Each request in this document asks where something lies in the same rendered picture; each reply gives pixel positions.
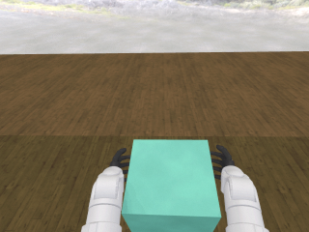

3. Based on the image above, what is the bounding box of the carton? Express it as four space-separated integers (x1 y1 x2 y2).
121 139 222 232

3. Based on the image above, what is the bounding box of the left robot forearm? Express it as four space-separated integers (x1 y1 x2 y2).
81 166 125 232

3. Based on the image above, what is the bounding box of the robot left hand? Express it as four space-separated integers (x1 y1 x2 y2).
109 148 131 182

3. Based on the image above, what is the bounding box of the right robot forearm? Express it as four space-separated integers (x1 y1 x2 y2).
220 165 269 232

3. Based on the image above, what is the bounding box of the robot right hand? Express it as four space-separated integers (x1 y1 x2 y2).
210 144 235 180

